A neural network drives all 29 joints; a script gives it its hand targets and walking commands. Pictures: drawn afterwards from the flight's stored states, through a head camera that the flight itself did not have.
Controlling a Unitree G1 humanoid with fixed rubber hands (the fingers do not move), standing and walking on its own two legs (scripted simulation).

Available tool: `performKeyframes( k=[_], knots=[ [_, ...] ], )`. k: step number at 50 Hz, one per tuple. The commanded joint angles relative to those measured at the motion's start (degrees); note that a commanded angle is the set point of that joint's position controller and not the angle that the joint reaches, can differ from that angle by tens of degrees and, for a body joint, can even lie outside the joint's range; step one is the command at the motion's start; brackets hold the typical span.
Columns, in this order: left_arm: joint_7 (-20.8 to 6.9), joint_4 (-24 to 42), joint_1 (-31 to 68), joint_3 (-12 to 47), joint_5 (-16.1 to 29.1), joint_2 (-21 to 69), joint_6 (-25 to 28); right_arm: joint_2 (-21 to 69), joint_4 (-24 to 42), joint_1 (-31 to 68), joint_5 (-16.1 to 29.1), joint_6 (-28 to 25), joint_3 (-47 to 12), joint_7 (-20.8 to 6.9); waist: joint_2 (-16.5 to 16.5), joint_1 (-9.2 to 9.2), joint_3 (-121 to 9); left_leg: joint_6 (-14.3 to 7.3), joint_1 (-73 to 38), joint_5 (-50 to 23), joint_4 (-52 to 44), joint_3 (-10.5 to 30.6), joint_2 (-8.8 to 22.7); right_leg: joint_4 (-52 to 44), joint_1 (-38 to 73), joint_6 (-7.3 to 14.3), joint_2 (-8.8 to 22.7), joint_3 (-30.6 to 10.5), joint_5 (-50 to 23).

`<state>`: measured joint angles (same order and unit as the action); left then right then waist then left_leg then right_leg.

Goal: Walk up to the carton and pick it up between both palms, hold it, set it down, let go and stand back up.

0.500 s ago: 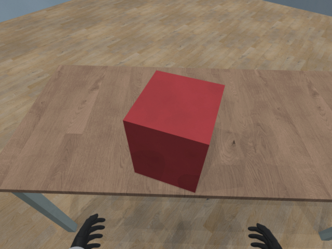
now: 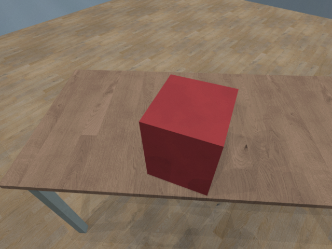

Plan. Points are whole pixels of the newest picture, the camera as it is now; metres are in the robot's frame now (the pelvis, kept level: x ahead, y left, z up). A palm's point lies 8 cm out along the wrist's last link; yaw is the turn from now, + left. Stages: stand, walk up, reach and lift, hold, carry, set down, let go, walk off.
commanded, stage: stand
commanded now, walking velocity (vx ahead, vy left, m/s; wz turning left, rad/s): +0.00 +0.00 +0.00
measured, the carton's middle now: (188, 135) +0.44 -0.04 +0.01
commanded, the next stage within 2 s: none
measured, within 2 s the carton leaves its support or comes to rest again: neither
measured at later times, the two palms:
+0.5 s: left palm out of the picture +0.06 +0.29 -0.11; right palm out of the picture +0.08 -0.30 -0.11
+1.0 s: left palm out of the picture +0.06 +0.29 -0.11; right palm out of the picture +0.07 -0.31 -0.12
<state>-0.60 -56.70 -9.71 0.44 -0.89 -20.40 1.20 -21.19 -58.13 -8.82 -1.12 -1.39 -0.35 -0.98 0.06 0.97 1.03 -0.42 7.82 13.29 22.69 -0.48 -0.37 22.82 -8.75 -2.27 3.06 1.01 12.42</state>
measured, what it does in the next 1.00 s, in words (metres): stands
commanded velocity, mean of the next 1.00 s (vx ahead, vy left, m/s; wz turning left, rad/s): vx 0.00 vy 0.00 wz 0.00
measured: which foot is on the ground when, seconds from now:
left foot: down 0.00-1.00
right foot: down 0.00-1.00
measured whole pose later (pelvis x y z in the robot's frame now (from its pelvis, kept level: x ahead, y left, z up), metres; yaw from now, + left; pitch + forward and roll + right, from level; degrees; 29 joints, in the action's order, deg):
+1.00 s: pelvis -0.01 -0.01 +0.00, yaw +0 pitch -2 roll +0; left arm -0.2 -62.3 -7.5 0.0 -0.6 -20.0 0.9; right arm -21.2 -62.9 -7.3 -0.8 -0.8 -0.3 -0.4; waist -0.7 0.6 2.3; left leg 0.8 6.1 10.4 18.9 0.2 0.7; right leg 19.4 -7.1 -1.2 2.1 1.6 9.9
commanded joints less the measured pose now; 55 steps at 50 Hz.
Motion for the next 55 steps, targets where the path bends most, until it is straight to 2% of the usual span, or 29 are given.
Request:
performKeyframes(
  k=[1, 3, 5, 6, 8, 10, 11, 12, 14, 16, 17, 20, 21, 22, 24, 25, 28, 32, 34, 35, 36, 38, 39, 42, 43, 48, 51, 52, 55],
  knots=[
    [0.79, 2.37, 2.25, -2.27, 0.08, -11.03, 1.16, -11.55, 2.56, 3.17, 0.12, -0.7, 2.55, 0.72, -1.66, -0.06, -2.31, -2.3, 0.05, -10.89, -5.13, 6.15, 6.87, -2.94, 0.63, 3.68, 4.15, -3.85, -6.97],
    [1.06, 2.59, 2.55, -2.28, 0.09, -11.35, 1.28, -10.42, 2.96, 3.68, 0.24, -0.58, 2.05, 0.54, -0.08, 0.21, -3.15, -1.89, 1.28, -9.64, -5.18, 6.16, 7.03, -3.02, 3.2, 3.59, 4.08, -3.6, -8.69],
    [0.75, 1.37, 1.88, -1.79, 0.45, -10.5, 1.16, -11.86, 1.83, 3.28, 0.52, -0.96, 2.11, 0.99, -2.64, -0.14, -1.42, -1.91, 1.41, -10.17, -5.34, 5.86, 6.38, -3.71, 2.07, 3.68, 4.62, -4.61, -10.15],
    [0.91, 1.24, 1.95, -2.22, 0.04, -11.72, 1.44, -10.81, 1.73, 4.62, 0.4, -0.75, 2.28, 0.93, 0.56, 0.17, -1.89, -2.1, 0.06, -11.45, -5.18, 6.16, 6.83, -3.47, 1.75, 3.77, 4.12, -3.76, -9.47],
    [0.69, 1.38, 2.58, -2.07, -0.03, -10.31, 1.36, -12.28, 1.44, 3.73, 0.61, -1.07, 2.3, 0.76, -0.77, 0.33, -3.19, -1.85, 0.84, -10.16, -5.47, 5.75, 6.8, -3.47, 2.85, 3.42, 4.49, -3.59, -9.44],
    [0.84, 1.04, 2.64, -2.45, 0.18, -11.42, 1.26, -10.72, 0.67, 2.81, 0.2, -0.89, 1.99, 0.61, 2.05, 0.29, -2.19, -1.73, 0.33, -9.44, -6.44, 6.58, 6.87, -3.51, 1.22, 3.28, 4.2, -3.52, -6.67],
    [1.02, 0.1, 2.25, -2.09, 0.34, -10.97, 1.26, -11.85, 0.64, 3.79, 0.11, -0.97, 2.28, 0.64, -2.13, 0.43, -2.33, -1.83, -0.09, -8.08, -5.71, 6.11, 6.99, -4.37, 1.9, 3.34, 4.46, -4.25, -7.29],
    [1.13, 0.55, 3.12, -2.46, 0.2, -12.12, 1.29, -10.14, 0.45, 3.43, 0.52, -0.44, 1.84, 0.49, 0.41, -0.41, -2.96, -1.5, -0.38, -9.6, -6.12, 5.71, 6.83, -3.97, 1.63, 3.68, 4.78, -3.91, -7.29],
    [1.31, -0.5, 1.51, -1.88, 0.44, -10.67, 1.11, -11.26, 0.07, 3.3, 0.1, -0.76, 2.1, 0.55, -2.98, -0.38, -1.36, -1.74, 1.16, -9.14, -6.05, 6.43, 6.81, -4.69, 2.38, 3.3, 4.59, -3.92, -7.85],
    [0.92, -0.27, 2.32, -2.2, 0.67, -11.68, 0.9, -10.38, 0.14, 4.13, 0.57, -0.8, 1.84, 1.15, 1.13, 0.1, -1.15, -2.11, 0.34, -9.54, -6.46, 6.66, 7.35, -4.95, 1.53, 3.61, 4.74, -4.07, -7.25],
    [1.14, -0.46, 2.45, -1.66, 0.16, -10.59, 1.0, -10.66, 0.24, 3.5, 0.43, -0.72, 1.69, 0.93, -0.83, -0.3, 0.03, -1.6, 1.18, -9.05, -5.98, 5.92, 6.94, -5.08, 1.28, 3.6, 4.48, -4.46, -6.69],
    [1.27, -0.39, 2.64, -1.89, 0.12, -10.72, 1.05, -10.51, -0.07, 4.13, 0.26, -0.65, 1.65, 1.01, 0.0, 0.18, -2.91, -1.69, 0.21, -10.04, -6.46, 5.81, 6.54, -4.13, 3.44, 3.37, 4.35, -3.48, -9.9],
    [1.11, -0.01, 3.29, -2.06, 0.14, -11.14, 0.96, -10.92, -0.48, 3.64, 0.31, -0.56, 1.7, 0.99, -2.37, -0.32, -3.19, -1.68, -0.29, -10.2, -6.64, 5.43, 6.64, -4.15, 2.97, 3.19, 4.59, -3.91, -9.11],
    [0.97, -0.04, 4.0, -2.07, 0.14, -11.34, 0.79, -11.16, -0.25, 5.04, 0.51, -0.69, 1.96, 1.12, 1.12, -0.3, -1.01, -1.62, 0.14, -9.59, -6.28, 6.33, 7.3, -4.64, 1.85, 3.62, 4.51, -3.86, -8.18],
    [1.1, -0.81, 2.73, -1.87, 0.52, -10.68, 0.92, -10.43, -0.08, 4.05, 0.82, -0.62, 1.72, 0.71, -2.23, -0.8, -1.95, -1.41, 0.83, -8.22, -7.1, 5.79, 6.68, -5.27, 3.07, 3.38, 4.69, -4.39, -8.06],
    [1.01, -0.89, 3.83, -2.52, 0.36, -12.69, 1.03, -9.82, -0.12, 4.36, 0.29, -0.66, 1.73, 1.05, 2.83, -0.72, -1.26, -1.47, 0.38, -7.25, -7.0, 6.32, 7.12, -5.32, 1.92, 3.27, 4.65, -3.79, -6.25],
    [0.81, -1.5, 2.99, -2.48, 0.43, -11.77, 0.93, -12.46, -0.68, 4.62, 0.38, -0.71, 2.34, 1.03, -1.63, 0.15, -2.57, -1.4, 1.68, -6.03, -7.26, 5.68, 6.59, -5.87, 4.31, 3.35, 4.91, -4.11, -6.36],
    [0.99, -2.01, 3.57, -2.94, 0.31, -12.14, 0.92, -11.52, -0.94, 5.03, 0.31, -0.62, 2.27, 0.89, 1.0, 0.7, -1.35, -1.64, 0.42, -8.05, -7.49, 6.54, 7.16, -5.63, 4.01, 3.65, 5.01, -3.95, -7.17],
    [1.16, -1.78, 5.09, -2.88, 0.4, -12.57, 0.56, -10.69, -0.54, 4.16, 0.17, -0.42, 1.75, 0.82, 0.62, -0.79, 0.98, -1.45, 1.49, -7.66, -8.29, 6.15, 7.1, -6.09, 1.75, 3.63, 4.87, -3.94, -7.08],
    [1.06, -1.5, 2.91, -2.47, 0.41, -11.01, 0.82, -10.84, -0.66, 4.27, 0.57, -0.6, 1.9, 0.89, -0.21, 0.48, -1.06, -1.56, -0.43, -7.36, -7.55, 5.97, 6.97, -6.43, 2.68, 3.72, 5.14, -4.61, -6.96],
    [1.04, -1.96, 2.85, -2.25, 0.42, -10.94, 0.66, -10.72, -1.23, 3.24, 0.88, -0.52, 1.83, 1.11, -1.12, 0.11, -3.14, -0.93, -0.15, -7.75, -7.33, 5.21, 6.69, -6.61, 4.33, 3.51, 5.13, -4.53, -7.55],
    [0.99, -1.38, 5.39, -2.79, 0.08, -11.93, 0.96, -10.01, -1.24, 3.99, 0.07, -0.41, 1.69, 1.26, 1.61, -0.35, -2.51, -1.3, -1.41, -7.66, -6.58, 5.44, 7.2, -6.57, 2.21, 3.68, 4.74, -4.5, -6.17],
    [1.17, -1.51, 5.18, -2.71, 0.17, -11.54, 0.84, -10.09, -1.19, 3.85, 0.27, -0.23, 1.8, 1.2, -0.41, -0.63, -1.33, -0.93, -0.13, -7.4, -7.15, 5.11, 6.72, -6.7, 2.37, 3.47, 4.68, -4.99, -6.34],
    [1.07, -2.26, 4.08, -2.92, 0.47, -12.1, 0.67, -10.99, -1.3, 3.85, 0.28, -0.4, 1.94, 1.12, -0.79, -0.22, -1.31, -1.28, 1.66, -6.41, -7.39, 5.14, 6.92, -6.52, 4.11, 3.67, 5.22, -4.9, -7.92],
    [1.04, -2.06, 3.9, -2.6, 0.2, -11.46, 0.71, -11.88, -1.71, 3.67, 0.3, -0.34, 2.14, 1.26, 1.53, 0.29, 0.14, -1.25, 1.86, -6.32, -7.75, 5.56, 6.69, -6.8, 3.35, 3.43, 4.72, -4.38, -7.41],
    [0.89, -1.73, 4.73, -2.6, 0.17, -10.71, 0.52, -11.85, -1.16, 4.47, 0.43, -0.49, 2.35, 1.21, -0.14, -0.79, -0.75, -1.26, -0.5, -5.94, -7.68, 5.99, 7.21, -6.84, 2.11, 3.3, 4.52, -3.91, -6.63],
    [0.85, -2.12, 4.68, -2.46, 0.55, -11.42, 1.14, -11.92, -1.94, 2.33, -0.06, -0.12, 2.61, 0.99, 2.26, -0.69, -0.42, -1.28, -0.42, -5.23, -7.8, 5.49, 7.5, -7.54, 1.78, 3.51, 4.75, -5.34, -5.04],
    [1.18, -2.49, 4.75, -3.06, 0.29, -12.56, 1.14, -11.19, -1.88, 2.79, -0.01, -0.13, 2.53, 0.91, 0.44, -0.71, -1.33, -0.88, -0.48, -5.22, -8.01, 5.29, 6.95, -7.26, 2.06, 3.49, 4.42, -5.03, -5.21],
    [1.0, -1.77, 5.5, -2.88, 0.46, -12.43, 1.16, -9.99, -0.96, 4.48, 0.53, -0.25, 2.11, 0.98, 1.25, -0.53, -2.68, -1.25, -1.11, -6.75, -6.76, 5.21, 7.41, -7.31, 1.91, 3.31, 4.99, -5.16, -6.42]
  ],
)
